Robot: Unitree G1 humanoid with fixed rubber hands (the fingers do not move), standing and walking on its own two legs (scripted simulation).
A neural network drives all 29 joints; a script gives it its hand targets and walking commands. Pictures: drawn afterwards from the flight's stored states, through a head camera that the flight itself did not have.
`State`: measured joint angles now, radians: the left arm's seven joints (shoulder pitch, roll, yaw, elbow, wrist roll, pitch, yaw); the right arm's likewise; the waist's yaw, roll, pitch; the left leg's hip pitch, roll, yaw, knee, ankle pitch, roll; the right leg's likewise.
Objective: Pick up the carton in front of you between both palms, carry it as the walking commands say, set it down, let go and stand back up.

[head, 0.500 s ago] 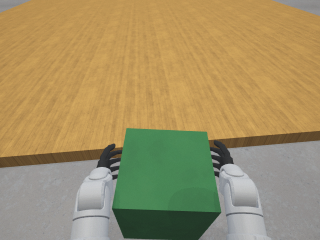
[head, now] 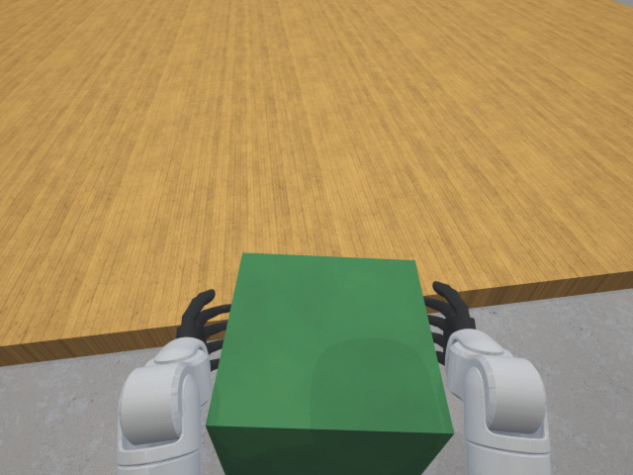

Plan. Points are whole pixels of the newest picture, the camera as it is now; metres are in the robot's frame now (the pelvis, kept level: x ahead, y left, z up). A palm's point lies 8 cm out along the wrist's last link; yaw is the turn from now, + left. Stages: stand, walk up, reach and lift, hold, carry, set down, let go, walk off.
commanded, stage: carry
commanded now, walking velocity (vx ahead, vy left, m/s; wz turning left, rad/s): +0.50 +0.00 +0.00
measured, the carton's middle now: (322, 382) +0.26 +0.00 +0.01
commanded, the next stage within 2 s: none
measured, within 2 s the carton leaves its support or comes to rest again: neither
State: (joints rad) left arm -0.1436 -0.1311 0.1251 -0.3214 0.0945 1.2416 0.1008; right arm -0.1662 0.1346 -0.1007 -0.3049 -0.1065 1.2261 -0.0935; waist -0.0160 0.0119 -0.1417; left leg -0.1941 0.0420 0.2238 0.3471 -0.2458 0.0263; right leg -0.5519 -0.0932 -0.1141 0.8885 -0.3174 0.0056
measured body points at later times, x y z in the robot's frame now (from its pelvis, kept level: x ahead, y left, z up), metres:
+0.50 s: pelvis +0.31 -0.04 +0.00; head +0.34 -0.05 +0.45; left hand +0.63 +0.14 +0.15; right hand +0.65 -0.17 +0.15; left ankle +0.41 +0.10 -0.70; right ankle +0.24 -0.12 -0.75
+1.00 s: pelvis +0.64 +0.01 -0.02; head +0.73 +0.01 +0.42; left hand +1.06 +0.15 +0.12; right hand +1.05 -0.16 +0.12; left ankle +0.54 +0.07 -0.75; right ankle +0.73 -0.10 -0.67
